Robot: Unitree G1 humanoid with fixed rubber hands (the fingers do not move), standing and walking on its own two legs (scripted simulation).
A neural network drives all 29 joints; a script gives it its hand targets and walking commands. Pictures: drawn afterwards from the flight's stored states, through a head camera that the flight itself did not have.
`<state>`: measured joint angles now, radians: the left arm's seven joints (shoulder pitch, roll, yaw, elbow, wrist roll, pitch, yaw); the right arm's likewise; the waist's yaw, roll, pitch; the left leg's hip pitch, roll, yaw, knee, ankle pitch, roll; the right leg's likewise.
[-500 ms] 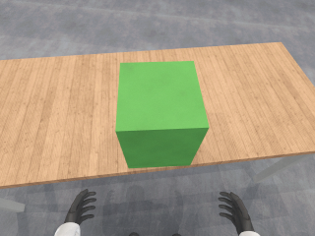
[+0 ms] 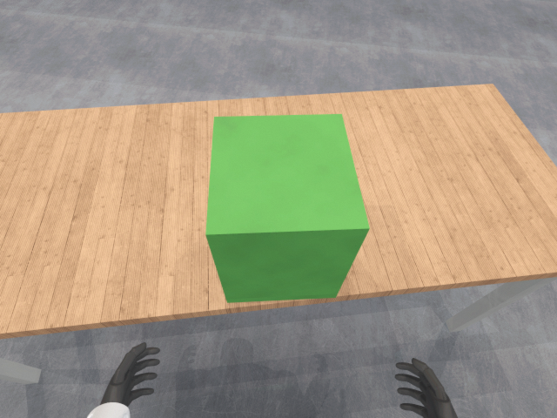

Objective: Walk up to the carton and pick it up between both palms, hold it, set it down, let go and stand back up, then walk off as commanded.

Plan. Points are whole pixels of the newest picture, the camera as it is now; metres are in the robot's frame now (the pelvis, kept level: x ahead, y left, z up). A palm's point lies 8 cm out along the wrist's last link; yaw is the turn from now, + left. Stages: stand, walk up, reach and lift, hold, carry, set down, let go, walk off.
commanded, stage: stand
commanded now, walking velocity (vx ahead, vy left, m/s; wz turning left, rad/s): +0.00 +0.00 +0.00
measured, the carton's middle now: (280, 215) +0.44 +0.02 -0.02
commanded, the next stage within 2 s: walk off in 1.80 s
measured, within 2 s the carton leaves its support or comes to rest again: neither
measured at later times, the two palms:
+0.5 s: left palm out of the picture +0.12 +0.28 -0.10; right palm out of the picture +0.15 -0.24 -0.09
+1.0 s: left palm out of the picture +0.08 +0.28 -0.11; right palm out of the picture +0.10 -0.24 -0.09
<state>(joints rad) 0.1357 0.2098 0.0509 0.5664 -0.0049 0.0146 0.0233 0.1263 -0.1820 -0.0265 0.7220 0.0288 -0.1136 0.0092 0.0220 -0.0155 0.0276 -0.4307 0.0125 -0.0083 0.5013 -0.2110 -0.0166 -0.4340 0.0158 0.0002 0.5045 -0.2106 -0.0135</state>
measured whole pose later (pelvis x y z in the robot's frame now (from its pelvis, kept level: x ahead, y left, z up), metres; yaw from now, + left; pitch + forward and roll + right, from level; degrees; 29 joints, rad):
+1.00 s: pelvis -0.01 +0.01 +0.00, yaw +0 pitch +5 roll +0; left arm 0.27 0.27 0.05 0.84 0.01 -0.06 0.01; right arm 0.32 -0.23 -0.04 0.72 0.02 -0.06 0.00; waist 0.02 -0.02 -0.22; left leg -0.43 0.01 -0.01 0.57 -0.24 -0.01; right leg -0.42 0.02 0.00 0.55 -0.22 -0.01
